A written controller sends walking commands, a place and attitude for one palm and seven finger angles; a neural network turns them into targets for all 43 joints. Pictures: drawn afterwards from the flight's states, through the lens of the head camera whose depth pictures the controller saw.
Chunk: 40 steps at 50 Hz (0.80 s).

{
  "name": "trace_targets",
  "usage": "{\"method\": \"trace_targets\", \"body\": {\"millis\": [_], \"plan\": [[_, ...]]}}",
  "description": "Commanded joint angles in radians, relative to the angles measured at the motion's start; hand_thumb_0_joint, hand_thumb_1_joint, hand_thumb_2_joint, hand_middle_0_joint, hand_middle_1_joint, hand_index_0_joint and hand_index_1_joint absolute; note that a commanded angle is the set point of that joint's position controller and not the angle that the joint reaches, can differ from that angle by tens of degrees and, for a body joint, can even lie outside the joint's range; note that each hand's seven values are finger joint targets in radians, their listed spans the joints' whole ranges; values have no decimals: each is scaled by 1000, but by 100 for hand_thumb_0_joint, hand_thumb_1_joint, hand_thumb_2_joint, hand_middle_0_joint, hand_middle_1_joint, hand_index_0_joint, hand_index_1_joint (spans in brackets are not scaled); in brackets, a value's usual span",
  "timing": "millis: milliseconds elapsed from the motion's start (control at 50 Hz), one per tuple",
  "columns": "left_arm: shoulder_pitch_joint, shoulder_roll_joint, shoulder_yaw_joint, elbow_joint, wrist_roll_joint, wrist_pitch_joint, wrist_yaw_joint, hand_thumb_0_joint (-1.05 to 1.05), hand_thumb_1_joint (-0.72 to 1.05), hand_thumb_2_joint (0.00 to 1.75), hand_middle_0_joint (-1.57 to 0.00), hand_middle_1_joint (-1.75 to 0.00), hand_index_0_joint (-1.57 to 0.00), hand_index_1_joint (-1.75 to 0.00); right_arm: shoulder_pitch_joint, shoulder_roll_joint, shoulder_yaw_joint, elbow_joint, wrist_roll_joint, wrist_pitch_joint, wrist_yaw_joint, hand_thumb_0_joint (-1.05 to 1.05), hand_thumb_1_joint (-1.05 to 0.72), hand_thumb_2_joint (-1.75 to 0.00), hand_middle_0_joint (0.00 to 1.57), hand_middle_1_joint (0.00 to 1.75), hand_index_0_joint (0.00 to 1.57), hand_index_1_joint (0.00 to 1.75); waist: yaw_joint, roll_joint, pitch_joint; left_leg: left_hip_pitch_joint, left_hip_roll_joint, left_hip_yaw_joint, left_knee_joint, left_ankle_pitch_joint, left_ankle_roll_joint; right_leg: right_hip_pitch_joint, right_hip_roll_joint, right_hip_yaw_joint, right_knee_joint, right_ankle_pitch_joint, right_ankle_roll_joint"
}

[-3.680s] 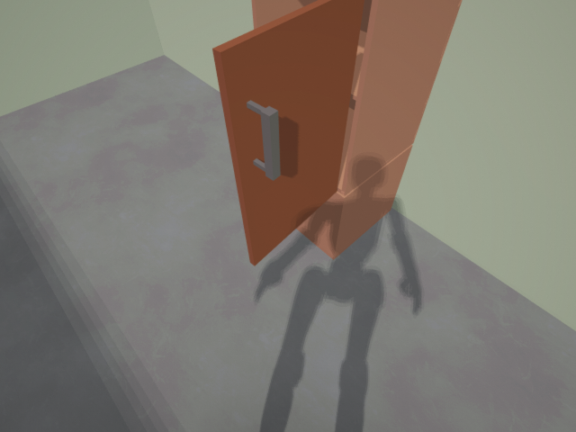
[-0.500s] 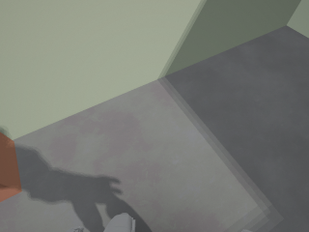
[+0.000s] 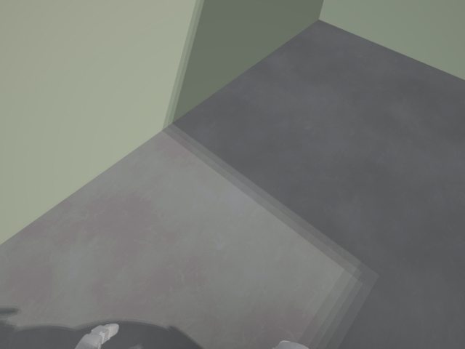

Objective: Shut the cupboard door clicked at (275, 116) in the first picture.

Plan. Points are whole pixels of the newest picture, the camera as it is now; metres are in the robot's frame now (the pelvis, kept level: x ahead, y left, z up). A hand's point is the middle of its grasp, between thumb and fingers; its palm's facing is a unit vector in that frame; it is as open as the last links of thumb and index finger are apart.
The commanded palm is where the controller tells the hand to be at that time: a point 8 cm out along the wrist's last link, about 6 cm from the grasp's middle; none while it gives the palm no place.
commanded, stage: walk around to get in front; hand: left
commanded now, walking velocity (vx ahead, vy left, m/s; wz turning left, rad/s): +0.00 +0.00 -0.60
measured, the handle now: out of the picture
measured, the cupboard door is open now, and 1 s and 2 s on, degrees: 95 95 95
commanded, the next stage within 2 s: walk to a spot facing it in 1.50 s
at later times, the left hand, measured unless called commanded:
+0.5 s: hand (146, 331) +0.16 +0.19 -0.18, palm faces -0.21 -0.96 -0.17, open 7.3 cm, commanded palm none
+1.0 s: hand (268, 182) +0.52 -0.07 -0.16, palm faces -0.59 -0.78 -0.20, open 7.3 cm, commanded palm none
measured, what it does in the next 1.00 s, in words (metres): walks ahead, turning right: right foot, then left foot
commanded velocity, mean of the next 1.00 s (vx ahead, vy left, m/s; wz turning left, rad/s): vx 0.33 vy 0.00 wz -0.50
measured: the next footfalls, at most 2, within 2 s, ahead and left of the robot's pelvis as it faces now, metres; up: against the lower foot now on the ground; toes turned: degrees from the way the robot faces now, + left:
right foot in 0.04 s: +0.03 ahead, -0.13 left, +0.00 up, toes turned -7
left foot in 0.46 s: +0.20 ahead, +0.08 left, +0.00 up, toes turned -12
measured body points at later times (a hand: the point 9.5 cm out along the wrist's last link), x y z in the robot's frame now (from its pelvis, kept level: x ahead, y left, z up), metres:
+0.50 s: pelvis +0.11 +0.00 -0.01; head +0.15 +0.01 +0.44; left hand +0.17 +0.24 -0.17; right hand +0.17 -0.28 -0.12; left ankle +0.16 +0.09 -0.74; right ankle -0.01 -0.12 -0.72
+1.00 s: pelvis +0.27 -0.12 -0.02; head +0.31 -0.15 +0.43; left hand +0.55 -0.02 -0.15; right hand +0.04 -0.23 -0.16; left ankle +0.19 +0.08 -0.66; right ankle +0.29 -0.20 -0.74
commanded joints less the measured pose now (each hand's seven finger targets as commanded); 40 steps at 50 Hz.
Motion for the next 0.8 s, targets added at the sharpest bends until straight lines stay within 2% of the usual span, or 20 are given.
{"method": "trace_targets", "body": {"millis": [0, 20, 40, 60, 80, 140, 180, 300, 340, 380, 400, 420, 440, 460, 480, 520, 540, 600, 700, 780], "plan": [[156, 148, 28, -35, 7, -51, 17, 0, 90, 90, -20, -30, -20, -30, -2, -194, -58, -72, 21, -11, -1, 0, -90, -90, 20, 30, 20, 30, 72, -25, -232, -79, 110, -24, 222, 372, 4, 373, -93, 106, -355, 437, -76], [243, 270, 57, -9, 11, -62, 36, 0, 90, 90, -20, -30, -20, -30, -78, -96, -30, -136, 25, -8, 3, 0, -90, -90, 20, 30, 20, 30, 123, -380, -213, -392, -65, -4, 488, -308, -54, 495, -358, 487, -392, 770, -199], [276, 280, 57, 3, -8, -61, 52, 0, 90, 90, -20, -30, -20, -30, -105, -131, -22, -141, 24, 6, -8, 0, -90, -90, 20, 30, 20, 30, 143, -340, -216, -442, -59, -182, 611, -364, -44, 443, -396, 514, -407, 711, -275], [220, 254, 50, -13, -11, -57, 53, 0, 90, 90, -20, -30, -20, -30, -112, -124, -23, -139, 26, 10, 0, 0, -90, -90, 20, 30, 20, 30, 114, -270, -138, -482, -32, -221, 649, -283, -39, 362, -358, 481, -460, 384, -279], [151, 207, 48, -34, -6, -61, 59, 0, 90, 90, -20, -30, -20, -30, -129, -128, -29, -131, 20, 8, 3, 0, -90, -90, 20, 30, 20, 30, 85, -297, -108, -516, -29, -230, 651, -198, -47, 342, -284, 482, -478, 290, -247], [97, 154, 25, -50, -8, -83, 57, 0, 90, 90, -20, -30, -20, -30, -101, -127, -35, -96, 9, 3, 22, 0, -90, -90, 20, 30, 20, 30, 31, -198, -130, -404, -40, -207, 584, -40, -67, 264, -201, 342, -468, 332, -207], [113, 164, 27, -40, -5, -93, 50, 0, 90, 90, -20, -30, -20, -30, -107, -114, -36, -93, 10, -1, 27, 0, -90, -90, 20, 30, 20, 30, 30, -150, -122, -369, -58, -193, 499, -13, -71, 242, -188, 348, -482, 275, -212], [182, 178, 35, -5, 3, -105, 38, 0, 90, 90, -20, -30, -20, -30, -182, -101, -35, -126, 15, -34, 33, 0, -90, -90, 20, 30, 20, 30, 67, -169, -111, -357, -105, -191, 262, -22, -62, 310, -182, 444, -489, 176, -235], [167, 185, 40, -6, 3, -103, 34, 0, 90, 90, -20, -30, -20, -30, -180, -101, -32, -130, 18, -46, 30, 0, -90, -90, 20, 30, 20, 30, 61, -188, -102, -292, -122, -183, 173, -34, -52, 279, -179, 453, -468, 190, -231], [133, 178, 41, -8, 0, -102, 32, 0, 90, 90, -20, -30, -20, -30, -127, -107, -33, -113, 19, -57, 23, 0, -90, -90, 20, 30, 20, 30, 24, -183, -93, -134, -146, -166, 43, 25, -44, 183, -151, 444, -421, 207, -205], [103, 164, 39, -9, 0, -101, 34, 0, 90, 90, -20, -30, -20, -30, -50, -116, -37, -87, 20, -65, 17, 0, -90, -90, 20, 30, 20, 30, -22, -152, -113, 30, -144, -163, -68, 85, -39, 84, -120, 421, -352, 192, -175], [81, 112, 29, -27, -6, -104, 29, 0, 90, 90, -20, -30, -20, -30, 80, -172, -48, -44, 16, -75, 0, 0, -90, -90, 20, 30, 20, 30, -81, -29, -160, 256, -80, -208, -149, 65, -20, -54, -40, 340, -204, 188, -131], [107, 32, 14, -43, -21, -100, 17, 0, 90, 90, -20, -30, -20, -30, 209, -294, -74, -12, -9, -84, -8, 0, -90, -90, 20, 30, 20, 30, -125, 317, -244, 448, 239, -594, -243, -116, 72, -280, 109, 166, 140, -96, -60], [55, 52, 11, -69, -12, -106, 15, 0, 90, 90, -20, -30, -20, -30, 267, -305, -64, -12, -10, -78, -13, 0, -90, -90, 20, 30, 20, 30, -140, 295, -231, 390, 383, -774, -333, -160, 161, -353, 77, 142, 375, -175, -49], [12, 67, 19, -83, -2, -110, 7, 0, 90, 90, -20, -30, -20, -30, 216, -273, -56, -34, -9, -73, -11, 0, -90, -90, 20, 30, 20, 30, -112, 129, -121, 280, 380, -721, -350, -113, 201, -386, 1, 156, 472, -112, -48], [24, 57, 23, -36, 13, -102, -4, 0, 90, 90, -20, -30, -20, -30, 114, -172, -29, -48, -7, -85, -9, 0, -90, -90, 20, 30, 20, 30, -49, 100, -44, 133, 273, -526, -343, 59, 138, -366, -43, 133, 558, 43, -34], [38, 33, 20, -28, 16, -91, -12, 0, 90, 90, -20, -30, -20, -30, 102, -138, -19, -45, -3, -90, -10, 0, -90, -90, 20, 30, 20, 30, -24, 105, -18, 121, 214, -390, -333, 189, 92, -358, -53, 114, 550, 105, -27], [63, -16, 4, -19, 8, -74, -19, 0, 90, 90, -20, -30, -20, -30, 152, -111, -9, -7, 4, -104, -19, 0, -90, -90, 20, 30, 20, 30, -11, 156, -93, 217, 139, -170, -261, 559, 48, -353, -33, 60, 505, 165, -19], [-73, -37, -14, -57, 11, -68, -26, 0, 90, 90, -20, -30, -20, -30, 231, -108, -13, 45, 0, -100, -14, 0, -90, -90, 20, 30, 20, 30, -38, 126, -77, 268, 151, -86, -282, 530, 88, -379, -46, 7, 262, 249, -20], [-183, -42, -25, -76, 8, -71, -25, 0, 90, 90, -20, -30, -20, -30, 283, -109, -6, 85, -9, -91, -11, 0, -90, -90, 20, 30, 20, 30, -64, 126, -16, 261, 171, -38, -275, 609, 96, -287, -28, -49, 19, 230, -51]]}}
